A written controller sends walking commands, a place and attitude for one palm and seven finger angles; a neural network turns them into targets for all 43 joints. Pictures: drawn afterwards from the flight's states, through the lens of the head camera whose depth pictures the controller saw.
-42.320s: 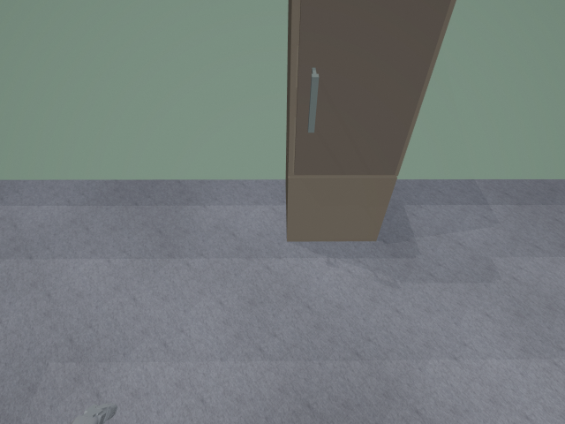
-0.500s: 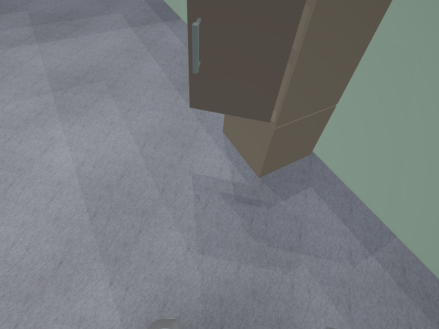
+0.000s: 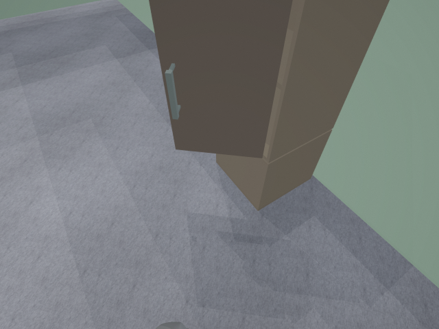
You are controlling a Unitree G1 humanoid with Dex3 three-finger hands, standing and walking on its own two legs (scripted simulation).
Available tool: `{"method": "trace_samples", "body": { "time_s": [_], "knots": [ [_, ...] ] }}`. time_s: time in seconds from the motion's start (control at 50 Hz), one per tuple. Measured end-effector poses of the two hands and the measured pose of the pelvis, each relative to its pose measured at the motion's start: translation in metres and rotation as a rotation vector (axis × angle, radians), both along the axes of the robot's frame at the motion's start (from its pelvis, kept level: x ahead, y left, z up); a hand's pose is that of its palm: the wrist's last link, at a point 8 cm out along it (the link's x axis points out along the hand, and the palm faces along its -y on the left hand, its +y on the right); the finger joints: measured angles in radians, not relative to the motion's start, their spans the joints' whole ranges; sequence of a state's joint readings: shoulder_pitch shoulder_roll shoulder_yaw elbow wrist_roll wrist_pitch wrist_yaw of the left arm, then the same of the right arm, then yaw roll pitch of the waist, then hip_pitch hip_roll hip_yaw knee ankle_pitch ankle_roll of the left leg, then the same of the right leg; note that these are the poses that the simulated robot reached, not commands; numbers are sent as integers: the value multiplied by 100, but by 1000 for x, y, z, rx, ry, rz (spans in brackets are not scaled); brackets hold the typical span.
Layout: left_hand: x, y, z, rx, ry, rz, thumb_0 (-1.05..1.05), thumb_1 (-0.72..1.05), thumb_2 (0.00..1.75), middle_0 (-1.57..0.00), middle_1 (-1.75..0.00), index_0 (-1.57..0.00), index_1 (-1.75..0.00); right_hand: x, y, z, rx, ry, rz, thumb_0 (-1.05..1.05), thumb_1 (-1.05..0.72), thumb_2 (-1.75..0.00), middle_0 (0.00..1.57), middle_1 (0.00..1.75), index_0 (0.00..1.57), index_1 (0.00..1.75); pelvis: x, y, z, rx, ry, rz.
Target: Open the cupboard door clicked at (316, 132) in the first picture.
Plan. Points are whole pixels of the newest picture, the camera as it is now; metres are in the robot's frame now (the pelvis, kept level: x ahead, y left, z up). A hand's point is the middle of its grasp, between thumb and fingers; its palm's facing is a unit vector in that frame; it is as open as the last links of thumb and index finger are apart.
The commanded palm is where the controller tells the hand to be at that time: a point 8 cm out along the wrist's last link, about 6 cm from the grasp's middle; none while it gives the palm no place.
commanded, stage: take the last steps up to it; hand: left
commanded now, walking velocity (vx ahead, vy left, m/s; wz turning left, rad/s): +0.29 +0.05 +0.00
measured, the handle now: (174, 92) +0.80 +0.18 -0.04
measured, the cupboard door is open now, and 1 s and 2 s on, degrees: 49 49 49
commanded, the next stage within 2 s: come to a stop and stand still in 0.30 s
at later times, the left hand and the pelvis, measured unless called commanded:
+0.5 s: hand (109, 299) +0.21 +0.26 -0.18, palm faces +0.03 -0.99 -0.14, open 7.4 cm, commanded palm none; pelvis +0.17 +0.09 +0.00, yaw -1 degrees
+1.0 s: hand (127, 272) +0.27 +0.23 -0.17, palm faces +0.00 -0.98 -0.20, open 7.4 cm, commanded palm none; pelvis +0.19 +0.06 +0.00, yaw -1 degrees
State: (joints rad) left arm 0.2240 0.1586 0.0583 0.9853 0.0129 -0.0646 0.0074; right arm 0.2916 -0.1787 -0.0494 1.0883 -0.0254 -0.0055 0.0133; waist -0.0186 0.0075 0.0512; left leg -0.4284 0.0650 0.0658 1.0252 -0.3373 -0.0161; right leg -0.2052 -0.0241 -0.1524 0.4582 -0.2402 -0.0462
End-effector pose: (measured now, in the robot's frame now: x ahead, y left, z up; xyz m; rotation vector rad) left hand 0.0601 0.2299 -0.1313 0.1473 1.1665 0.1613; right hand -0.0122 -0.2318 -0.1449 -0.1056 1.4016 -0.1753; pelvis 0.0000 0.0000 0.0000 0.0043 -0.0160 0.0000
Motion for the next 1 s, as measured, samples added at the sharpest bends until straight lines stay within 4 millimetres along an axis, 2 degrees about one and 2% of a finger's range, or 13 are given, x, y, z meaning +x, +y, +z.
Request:
{"method": "trace_samples", "body": {
  "time_s": [0.1,0.18,0.26,0.3,0.34,0.38,0.52,0.58,0.64,0.72,0.8,0.9,1.0],
  "knots": [
    [-26,14,-4,-16,161,47,0,94,90,-21,-30,-20,-30,83,9,14,-13,-100,45,1,-91,-90,19,30,19,30,38,10,6,-5,18,-1],
    [-40,26,-11,-49,274,92,0,93,90,-21,-30,-20,-30,154,28,19,-23,-179,100,1,-91,-90,19,30,19,30,72,29,3,-13,17,-1],
    [-39,43,-29,-86,369,119,1,92,90,-20,-30,-20,-30,220,54,15,-51,-278,145,1,-91,-90,19,30,19,30,110,56,-12,-31,10,-10],
    [-25,52,-35,-91,397,102,1,92,90,-20,-30,-20,-30,239,67,15,-64,-312,142,1,-91,-90,19,30,19,30,122,65,-16,-22,0,-19],
    [0,61,-35,-85,380,78,1,92,90,-20,-30,-20,-30,245,77,18,-66,-315,128,0,-91,-90,19,30,19,30,133,72,-13,-18,-3,-29],
    [34,69,-33,-80,330,58,1,92,90,-20,-30,-20,-30,243,86,19,-62,-290,114,0,-91,-90,19,30,20,30,143,77,-8,-18,-2,-30],
    [157,84,-19,-54,108,3,1,92,90,-20,-30,-20,-29,222,85,23,-102,-155,54,-1,-95,-90,20,30,20,30,174,88,3,-19,3,-19],
    [195,85,-16,-41,53,-16,1,92,90,-20,-30,-20,-29,210,86,20,-93,-80,34,-1,-93,-90,20,30,20,30,184,85,3,-20,0,-13],
    [221,83,-13,-26,32,-41,1,92,90,-20,-30,-20,-29,200,86,15,-81,-29,1,0,-92,-90,20,30,20,30,192,79,2,-23,2,-16],
    [241,74,-8,2,29,-73,1,92,90,-20,-30,-20,-29,191,78,8,-60,12,-42,0,-91,-90,20,30,20,30,199,68,0,-23,15,-24],
    [247,64,-9,38,17,-93,1,91,90,-20,-30,-20,-30,186,61,-4,-39,37,-81,1,-91,-90,20,30,20,30,202,53,-8,-3,31,-40],
    [231,52,-8,35,41,-78,1,91,90,-20,-30,-20,-30,193,44,-4,-49,48,-71,1,-91,-90,20,30,20,30,198,50,-6,-6,24,-21],
    [202,53,-12,1,77,-37,1,91,90,-21,-30,-20,-30,220,42,7,-72,-14,-22,1,-91,-90,19,30,19,30,192,56,-2,5,16,-22]
  ]
}}
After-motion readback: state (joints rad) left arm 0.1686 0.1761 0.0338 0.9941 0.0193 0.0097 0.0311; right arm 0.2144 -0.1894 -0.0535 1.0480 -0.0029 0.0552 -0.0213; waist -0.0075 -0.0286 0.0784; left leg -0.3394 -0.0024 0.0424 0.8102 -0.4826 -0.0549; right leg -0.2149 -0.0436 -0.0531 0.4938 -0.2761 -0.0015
